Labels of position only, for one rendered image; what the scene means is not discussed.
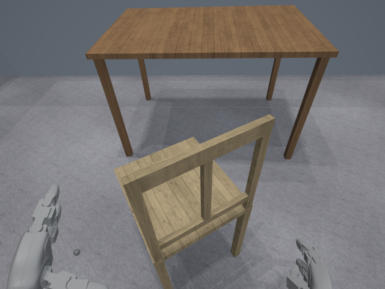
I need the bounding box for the table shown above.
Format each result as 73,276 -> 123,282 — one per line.
85,5 -> 339,160

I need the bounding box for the chair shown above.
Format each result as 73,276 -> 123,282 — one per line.
114,114 -> 275,289

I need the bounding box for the robot left hand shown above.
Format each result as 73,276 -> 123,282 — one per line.
6,183 -> 109,289

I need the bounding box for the robot right hand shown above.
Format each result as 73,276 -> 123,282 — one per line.
286,238 -> 334,289

